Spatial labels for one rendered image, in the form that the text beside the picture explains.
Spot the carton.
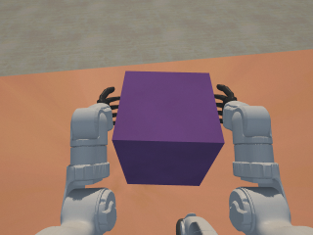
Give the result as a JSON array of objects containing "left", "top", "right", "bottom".
[{"left": 112, "top": 70, "right": 225, "bottom": 186}]

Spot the robot left forearm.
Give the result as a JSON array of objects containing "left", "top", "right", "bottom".
[{"left": 60, "top": 103, "right": 113, "bottom": 224}]

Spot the robot left upper arm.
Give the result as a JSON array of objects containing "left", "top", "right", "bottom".
[{"left": 35, "top": 187, "right": 117, "bottom": 235}]

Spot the right robot shin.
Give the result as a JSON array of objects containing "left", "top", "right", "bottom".
[{"left": 184, "top": 212, "right": 196, "bottom": 219}]

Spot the robot right hand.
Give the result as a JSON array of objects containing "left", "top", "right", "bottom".
[{"left": 214, "top": 84, "right": 238, "bottom": 124}]

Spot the robot left hand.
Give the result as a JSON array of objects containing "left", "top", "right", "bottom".
[{"left": 97, "top": 86, "right": 120, "bottom": 125}]

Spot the robot right forearm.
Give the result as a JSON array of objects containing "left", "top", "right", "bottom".
[{"left": 222, "top": 101, "right": 291, "bottom": 217}]

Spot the right robot thigh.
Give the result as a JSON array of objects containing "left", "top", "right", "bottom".
[{"left": 180, "top": 216, "right": 218, "bottom": 235}]

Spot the robot right upper arm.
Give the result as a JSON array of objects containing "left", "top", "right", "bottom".
[{"left": 229, "top": 186, "right": 313, "bottom": 235}]

